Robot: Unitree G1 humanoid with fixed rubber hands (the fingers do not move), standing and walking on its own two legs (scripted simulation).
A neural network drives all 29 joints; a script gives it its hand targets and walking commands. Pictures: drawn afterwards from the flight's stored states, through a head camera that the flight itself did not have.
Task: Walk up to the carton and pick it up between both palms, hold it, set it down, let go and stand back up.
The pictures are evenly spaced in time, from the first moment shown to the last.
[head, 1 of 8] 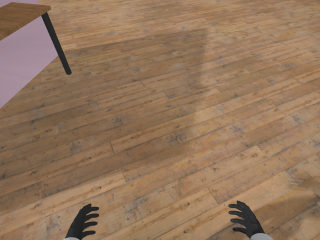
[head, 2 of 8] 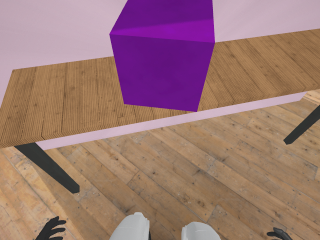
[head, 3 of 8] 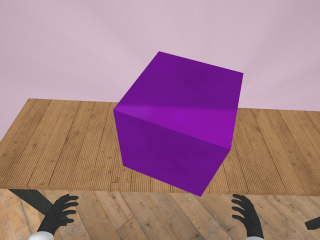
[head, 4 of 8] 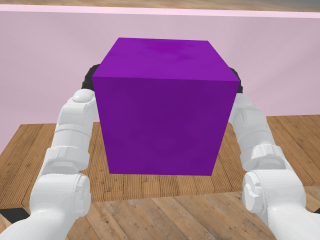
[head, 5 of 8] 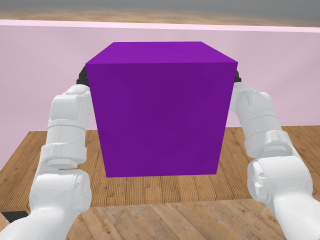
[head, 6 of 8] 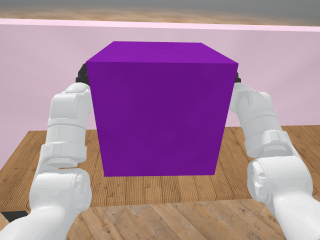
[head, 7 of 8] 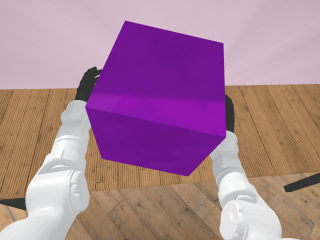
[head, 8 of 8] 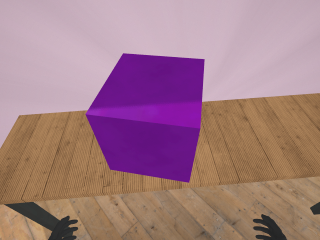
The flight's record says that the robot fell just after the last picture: no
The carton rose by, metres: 0.22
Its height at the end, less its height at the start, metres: +0.00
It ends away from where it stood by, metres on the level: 0.03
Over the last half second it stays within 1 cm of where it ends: yes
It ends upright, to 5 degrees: yes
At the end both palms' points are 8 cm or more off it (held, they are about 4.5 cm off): yes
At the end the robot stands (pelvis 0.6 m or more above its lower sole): yes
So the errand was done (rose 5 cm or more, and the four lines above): yes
